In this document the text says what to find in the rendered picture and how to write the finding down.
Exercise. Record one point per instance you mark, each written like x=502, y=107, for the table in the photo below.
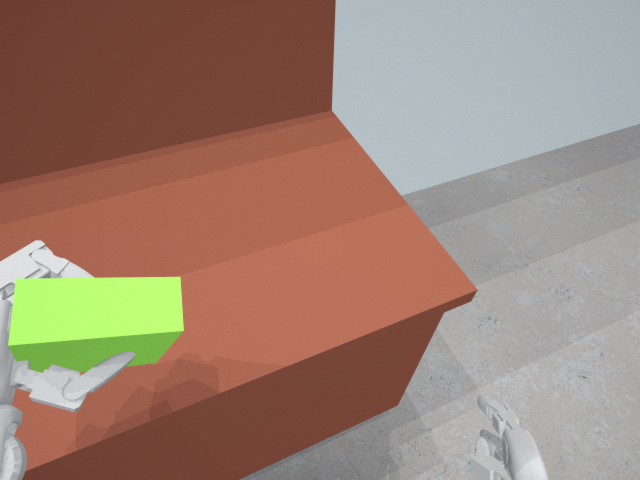
x=196, y=139

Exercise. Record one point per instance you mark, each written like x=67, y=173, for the left robot forearm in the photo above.
x=13, y=457

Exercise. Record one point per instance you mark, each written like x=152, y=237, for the left robot hand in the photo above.
x=57, y=386

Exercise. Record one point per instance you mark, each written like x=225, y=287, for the right robot hand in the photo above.
x=515, y=457

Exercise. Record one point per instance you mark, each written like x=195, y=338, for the sponge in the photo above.
x=77, y=323

